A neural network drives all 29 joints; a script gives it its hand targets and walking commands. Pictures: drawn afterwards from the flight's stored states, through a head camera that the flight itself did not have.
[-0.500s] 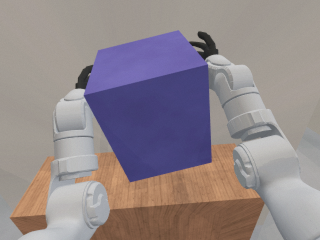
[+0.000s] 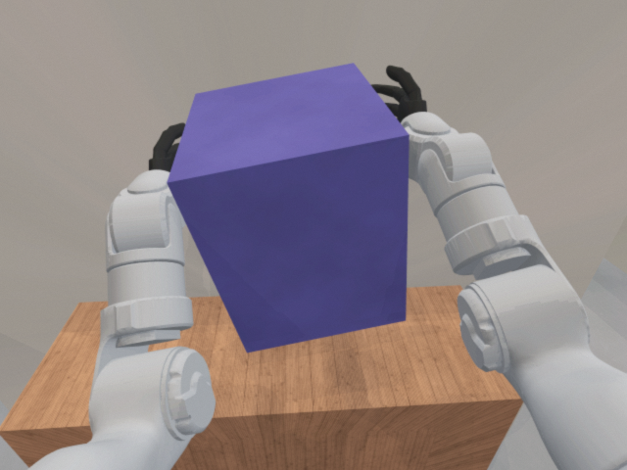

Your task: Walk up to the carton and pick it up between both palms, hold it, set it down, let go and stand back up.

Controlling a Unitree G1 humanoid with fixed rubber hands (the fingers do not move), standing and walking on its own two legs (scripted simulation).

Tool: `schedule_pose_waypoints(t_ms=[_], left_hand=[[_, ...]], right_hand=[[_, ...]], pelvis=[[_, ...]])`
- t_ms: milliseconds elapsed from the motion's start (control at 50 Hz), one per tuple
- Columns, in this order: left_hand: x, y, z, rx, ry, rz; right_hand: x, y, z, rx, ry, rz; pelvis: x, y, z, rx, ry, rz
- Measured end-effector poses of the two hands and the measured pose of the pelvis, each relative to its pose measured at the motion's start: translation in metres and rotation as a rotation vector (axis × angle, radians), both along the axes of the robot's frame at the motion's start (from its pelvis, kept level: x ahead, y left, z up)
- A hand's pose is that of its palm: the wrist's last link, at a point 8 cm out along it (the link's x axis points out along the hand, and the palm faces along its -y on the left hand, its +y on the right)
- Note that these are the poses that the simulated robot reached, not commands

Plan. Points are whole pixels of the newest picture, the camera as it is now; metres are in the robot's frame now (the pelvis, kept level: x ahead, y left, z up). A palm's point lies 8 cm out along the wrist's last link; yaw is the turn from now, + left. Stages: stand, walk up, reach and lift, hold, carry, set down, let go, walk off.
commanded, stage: hold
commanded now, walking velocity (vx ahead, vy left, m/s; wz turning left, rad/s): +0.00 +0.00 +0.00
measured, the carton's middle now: (300, 207) +0.36 -0.01 +0.24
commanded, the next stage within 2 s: none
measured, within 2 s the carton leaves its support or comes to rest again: neither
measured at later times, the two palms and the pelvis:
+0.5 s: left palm (168, 190) +0.33 +0.13 +0.29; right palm (434, 125) +0.34 -0.16 +0.35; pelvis -0.03 +0.00 +0.00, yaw +0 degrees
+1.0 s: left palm (158, 180) +0.36 +0.15 +0.28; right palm (406, 131) +0.37 -0.14 +0.33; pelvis +0.00 +0.00 +0.00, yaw +0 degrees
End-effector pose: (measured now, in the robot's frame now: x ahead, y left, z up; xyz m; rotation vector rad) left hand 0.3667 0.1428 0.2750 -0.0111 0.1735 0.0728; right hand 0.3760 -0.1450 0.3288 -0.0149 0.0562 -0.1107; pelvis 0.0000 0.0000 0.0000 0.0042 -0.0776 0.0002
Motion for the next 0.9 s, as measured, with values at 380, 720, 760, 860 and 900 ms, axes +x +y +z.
schedule_pose_waypoints(t_ms=[380,720,760,860,900], left_hand=[[-0.035,-0.001,0.019,0.019,-0.023,0.004],[-0.019,-0.018,0.004,0.026,0.008,-0.034],[-0.015,-0.016,0.002,0.025,0.012,-0.031],[-0.004,-0.010,-0.003,0.011,0.020,-0.023],[-0.001,-0.005,-0.004,0.003,0.022,-0.018]], right_hand=[[-0.035,-0.004,0.006,0.046,-0.019,0.007],[-0.023,-0.016,0.014,0.071,0.015,-0.012],[-0.018,-0.014,0.012,0.071,0.019,-0.012],[-0.008,-0.008,0.003,0.038,0.025,-0.014],[-0.004,-0.005,-0.001,0.017,0.026,-0.013]], pelvis=[[-0.020,0.000,-0.001,0.004,-0.029,0.000],[-0.018,-0.009,-0.001,0.003,-0.025,-0.003],[-0.015,-0.008,-0.001,0.002,-0.021,-0.003],[-0.008,-0.006,0.000,0.001,-0.011,-0.002],[-0.005,-0.005,0.000,0.000,-0.007,-0.002]])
